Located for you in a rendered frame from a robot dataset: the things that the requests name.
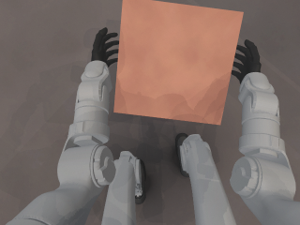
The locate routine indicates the robot right shin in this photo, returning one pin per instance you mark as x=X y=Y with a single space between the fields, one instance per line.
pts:
x=193 y=137

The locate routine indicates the left robot forearm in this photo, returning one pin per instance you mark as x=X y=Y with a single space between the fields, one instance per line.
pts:
x=90 y=124

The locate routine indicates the left robot hand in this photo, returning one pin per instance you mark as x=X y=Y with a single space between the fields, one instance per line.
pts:
x=100 y=47

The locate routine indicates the left robot upper arm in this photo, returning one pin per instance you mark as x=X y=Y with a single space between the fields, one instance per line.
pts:
x=83 y=172

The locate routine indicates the carton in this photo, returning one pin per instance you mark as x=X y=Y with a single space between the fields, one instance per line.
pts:
x=175 y=61

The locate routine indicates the right robot forearm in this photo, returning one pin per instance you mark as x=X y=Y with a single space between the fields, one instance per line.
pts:
x=260 y=120

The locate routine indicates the robot left foot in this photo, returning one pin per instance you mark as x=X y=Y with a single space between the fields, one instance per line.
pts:
x=139 y=199

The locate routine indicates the right robot upper arm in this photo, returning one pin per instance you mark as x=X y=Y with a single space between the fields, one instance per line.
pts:
x=267 y=188

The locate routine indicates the right robot hand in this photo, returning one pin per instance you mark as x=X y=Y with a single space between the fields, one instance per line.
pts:
x=251 y=60

